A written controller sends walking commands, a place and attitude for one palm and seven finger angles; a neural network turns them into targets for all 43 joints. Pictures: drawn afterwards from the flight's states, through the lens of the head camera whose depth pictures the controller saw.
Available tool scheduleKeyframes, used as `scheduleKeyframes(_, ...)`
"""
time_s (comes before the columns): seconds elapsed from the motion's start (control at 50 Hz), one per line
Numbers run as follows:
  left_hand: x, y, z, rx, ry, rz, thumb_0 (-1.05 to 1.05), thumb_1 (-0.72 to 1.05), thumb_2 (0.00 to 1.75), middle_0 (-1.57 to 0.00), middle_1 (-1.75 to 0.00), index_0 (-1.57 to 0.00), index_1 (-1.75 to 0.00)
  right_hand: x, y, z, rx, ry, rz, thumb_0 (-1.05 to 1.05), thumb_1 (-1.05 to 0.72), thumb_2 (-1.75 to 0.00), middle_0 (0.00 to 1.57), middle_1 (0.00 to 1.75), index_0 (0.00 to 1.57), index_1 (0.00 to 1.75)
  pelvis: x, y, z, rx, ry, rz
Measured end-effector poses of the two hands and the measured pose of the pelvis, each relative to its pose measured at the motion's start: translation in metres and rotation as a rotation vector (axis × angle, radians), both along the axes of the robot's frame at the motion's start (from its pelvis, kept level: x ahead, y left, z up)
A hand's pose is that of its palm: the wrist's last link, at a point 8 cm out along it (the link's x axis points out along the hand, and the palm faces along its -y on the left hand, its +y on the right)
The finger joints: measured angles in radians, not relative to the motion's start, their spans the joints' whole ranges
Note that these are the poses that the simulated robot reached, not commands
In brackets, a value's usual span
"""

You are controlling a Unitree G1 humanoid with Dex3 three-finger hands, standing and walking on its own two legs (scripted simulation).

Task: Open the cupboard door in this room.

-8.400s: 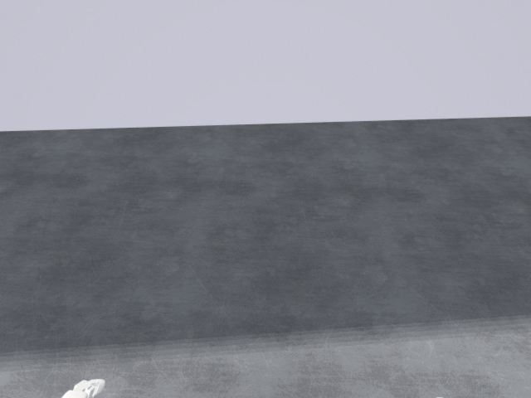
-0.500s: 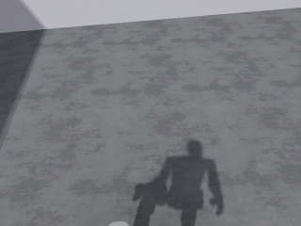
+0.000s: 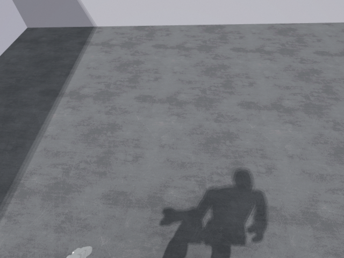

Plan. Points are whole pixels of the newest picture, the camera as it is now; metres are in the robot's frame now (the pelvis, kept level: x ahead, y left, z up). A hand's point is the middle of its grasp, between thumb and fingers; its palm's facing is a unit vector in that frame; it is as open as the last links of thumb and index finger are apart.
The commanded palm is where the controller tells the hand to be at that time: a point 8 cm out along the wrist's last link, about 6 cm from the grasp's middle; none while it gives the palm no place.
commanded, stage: turn or walk to find it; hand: left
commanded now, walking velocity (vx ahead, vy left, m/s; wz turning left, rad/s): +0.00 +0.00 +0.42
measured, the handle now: out of the picture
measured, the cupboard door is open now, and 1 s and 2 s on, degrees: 0 0 0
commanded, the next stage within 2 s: none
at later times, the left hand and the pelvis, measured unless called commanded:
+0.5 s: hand out of the picture -0.07 +0.23 -0.19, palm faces +0.30 -0.92 -0.23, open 7.4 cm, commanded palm none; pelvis -0.04 +0.02 -0.01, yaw +15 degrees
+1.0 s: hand out of the picture -0.04 +0.21 -0.14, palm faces +0.43 -0.86 -0.28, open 7.4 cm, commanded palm none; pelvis -0.06 -0.02 +0.00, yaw +26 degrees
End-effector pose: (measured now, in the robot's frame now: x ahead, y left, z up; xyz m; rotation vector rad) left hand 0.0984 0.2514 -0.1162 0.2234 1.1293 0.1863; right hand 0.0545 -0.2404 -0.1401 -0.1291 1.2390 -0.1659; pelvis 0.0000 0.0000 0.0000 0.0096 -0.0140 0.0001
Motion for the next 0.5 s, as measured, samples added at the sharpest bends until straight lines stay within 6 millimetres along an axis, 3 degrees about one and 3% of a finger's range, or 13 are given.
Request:
scheduleKeyframes(0.06,-0.010,-0.014,0.003,0.014,-0.036,0.009,0.00,0.91,0.89,-0.20,-0.30,-0.20,-0.30,-0.006,-0.014,-0.011,0.013,0.018,0.009,0.00,-0.90,-0.90,0.21,0.30,0.21,0.30,-0.007,-0.011,-0.005,0.002,-0.009,0.034)
scheduleKeyframes(0.12,-0.030,-0.023,0.008,0.009,-0.031,0.048,0.00,0.90,0.89,-0.20,-0.30,-0.20,-0.30,-0.010,-0.024,-0.010,0.012,0.049,0.034,0.00,-0.91,-0.90,0.21,0.30,0.20,0.30,-0.012,-0.016,0.000,0.013,-0.016,0.068)
scheduleKeyframes(0.28,-0.087,-0.027,0.002,-0.017,0.047,0.152,0.00,0.90,0.89,-0.20,-0.30,-0.21,-0.30,-0.015,-0.033,-0.001,-0.020,0.111,0.114,0.00,-0.91,-0.90,0.20,0.30,0.20,0.30,-0.020,-0.018,0.005,0.020,-0.016,0.156)
scheduleKeyframes(0.38,-0.131,-0.013,-0.012,-0.044,0.103,0.230,0.00,0.90,0.89,-0.20,-0.30,-0.21,-0.30,0.000,-0.015,0.004,-0.052,0.117,0.195,0.00,-0.91,-0.90,0.20,0.30,0.20,0.30,-0.029,-0.006,0.002,0.009,-0.007,0.206)
scheduleKeyframes(0.5,-0.187,0.020,-0.039,-0.071,0.192,0.331,0.00,0.90,0.89,-0.20,-0.30,-0.21,-0.30,0.032,0.027,0.010,-0.086,0.007,0.297,0.00,-0.91,-0.90,0.20,0.30,0.20,0.30,-0.043,0.019,-0.011,-0.008,-0.003,0.256)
